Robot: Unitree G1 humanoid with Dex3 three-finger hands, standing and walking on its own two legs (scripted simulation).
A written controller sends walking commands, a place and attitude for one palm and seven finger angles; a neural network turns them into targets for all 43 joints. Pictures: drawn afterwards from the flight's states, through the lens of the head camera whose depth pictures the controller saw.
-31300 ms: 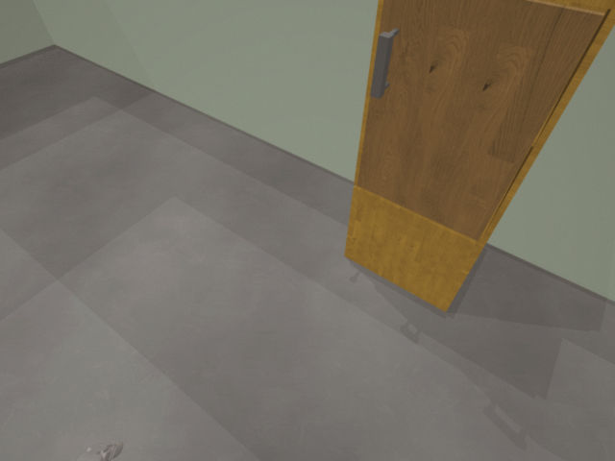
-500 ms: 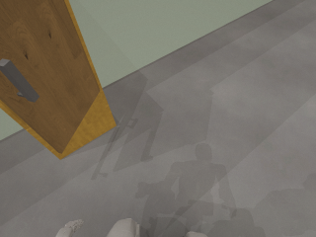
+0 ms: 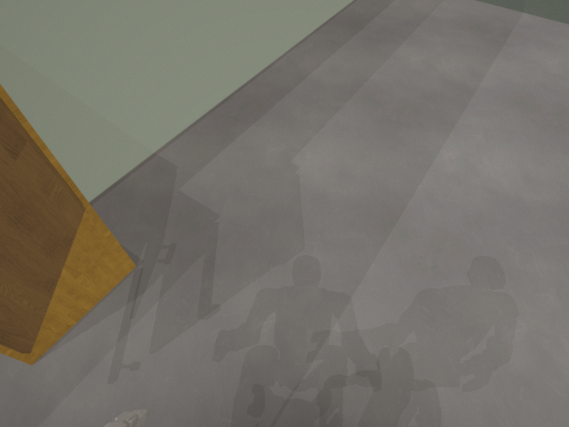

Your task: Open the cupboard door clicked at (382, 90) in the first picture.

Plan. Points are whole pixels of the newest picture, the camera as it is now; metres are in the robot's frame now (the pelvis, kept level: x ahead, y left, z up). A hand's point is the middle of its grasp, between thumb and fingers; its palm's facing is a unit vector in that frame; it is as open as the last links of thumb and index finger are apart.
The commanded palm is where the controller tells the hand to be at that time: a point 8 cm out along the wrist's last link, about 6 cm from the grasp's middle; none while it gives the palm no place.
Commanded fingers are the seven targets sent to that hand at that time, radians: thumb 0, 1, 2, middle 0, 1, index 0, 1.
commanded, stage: walk to a spot facing it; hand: left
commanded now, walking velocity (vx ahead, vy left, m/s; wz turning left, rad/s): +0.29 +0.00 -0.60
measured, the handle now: out of the picture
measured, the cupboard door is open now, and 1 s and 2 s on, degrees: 37 37 37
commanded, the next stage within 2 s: turn to face it in 1.44 s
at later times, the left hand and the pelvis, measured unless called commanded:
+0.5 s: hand (177, 380) +0.20 +0.20 -0.18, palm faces -0.22 -0.96 -0.18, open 7.4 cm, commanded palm none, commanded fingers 0.00 0.90 0.90 -0.20 -0.30 -0.20 -0.30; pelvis +0.14 +0.01 +0.00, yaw -17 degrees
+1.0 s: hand (312, 230) +0.51 -0.03 -0.15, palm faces -0.52 -0.83 -0.19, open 7.3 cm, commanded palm none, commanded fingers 0.00 0.90 0.90 -0.20 -0.30 -0.20 -0.30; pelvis +0.32 -0.12 +0.00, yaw -29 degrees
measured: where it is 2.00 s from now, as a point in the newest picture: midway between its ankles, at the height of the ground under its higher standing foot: (381, 286)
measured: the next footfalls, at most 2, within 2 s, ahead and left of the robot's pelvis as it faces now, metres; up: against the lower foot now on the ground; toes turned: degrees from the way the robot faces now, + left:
right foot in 0.02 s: +0.04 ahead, -0.12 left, +0.00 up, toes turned -5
left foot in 0.40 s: +0.23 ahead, +0.10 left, +0.00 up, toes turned -10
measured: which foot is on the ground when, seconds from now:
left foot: down 0.00-0.02, up 0.04-0.38, down 0.40-0.84, up 0.86-1.00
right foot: up 0.00-0.00, down 0.02-0.40, up 0.42-0.82, down 0.84-1.00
